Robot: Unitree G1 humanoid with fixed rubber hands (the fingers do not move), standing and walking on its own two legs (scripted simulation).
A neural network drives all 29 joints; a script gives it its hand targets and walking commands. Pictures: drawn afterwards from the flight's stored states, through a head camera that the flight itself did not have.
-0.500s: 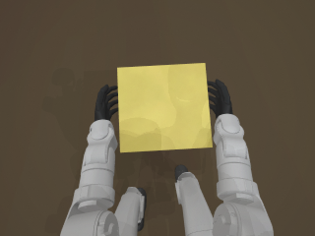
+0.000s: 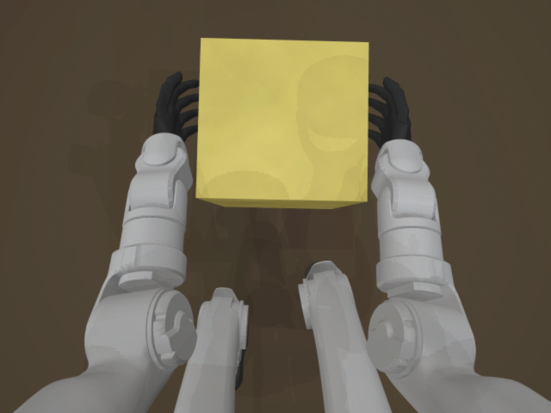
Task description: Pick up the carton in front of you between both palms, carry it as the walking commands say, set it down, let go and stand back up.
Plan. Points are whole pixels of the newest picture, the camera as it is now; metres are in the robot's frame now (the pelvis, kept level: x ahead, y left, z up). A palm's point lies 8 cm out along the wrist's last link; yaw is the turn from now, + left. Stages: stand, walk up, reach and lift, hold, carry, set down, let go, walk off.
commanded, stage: set down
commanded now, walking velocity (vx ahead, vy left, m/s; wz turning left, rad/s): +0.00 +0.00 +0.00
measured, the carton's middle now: (280, 142) +0.49 -0.07 -0.18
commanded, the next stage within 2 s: none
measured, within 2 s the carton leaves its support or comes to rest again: rests again in 1.24 s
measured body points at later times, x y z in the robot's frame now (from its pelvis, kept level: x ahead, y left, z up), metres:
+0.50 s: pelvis -0.02 +0.01 -0.10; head +0.32 -0.04 +0.18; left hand +0.55 +0.05 -0.25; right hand +0.47 -0.24 -0.25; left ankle +0.05 +0.14 -0.52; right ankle +0.12 -0.13 -0.52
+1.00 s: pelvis -0.02 +0.02 -0.15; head +0.36 +0.00 +0.09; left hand +0.56 +0.05 -0.33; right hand +0.48 -0.25 -0.32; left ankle +0.05 +0.13 -0.52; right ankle +0.12 -0.13 -0.52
